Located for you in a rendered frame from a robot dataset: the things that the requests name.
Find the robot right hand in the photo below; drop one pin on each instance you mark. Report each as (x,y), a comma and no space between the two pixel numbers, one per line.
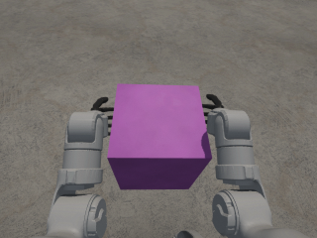
(216,101)

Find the left robot forearm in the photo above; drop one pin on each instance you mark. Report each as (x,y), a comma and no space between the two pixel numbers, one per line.
(83,143)

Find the right robot forearm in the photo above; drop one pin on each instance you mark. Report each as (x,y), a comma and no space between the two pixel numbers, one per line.
(235,154)

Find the carton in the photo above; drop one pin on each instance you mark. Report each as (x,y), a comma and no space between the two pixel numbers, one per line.
(158,137)

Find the robot left hand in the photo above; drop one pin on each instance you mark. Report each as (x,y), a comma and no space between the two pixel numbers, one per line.
(96,106)

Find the left robot upper arm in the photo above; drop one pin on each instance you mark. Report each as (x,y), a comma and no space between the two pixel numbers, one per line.
(81,215)

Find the right robot upper arm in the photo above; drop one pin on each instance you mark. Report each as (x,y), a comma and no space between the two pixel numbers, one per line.
(244,213)

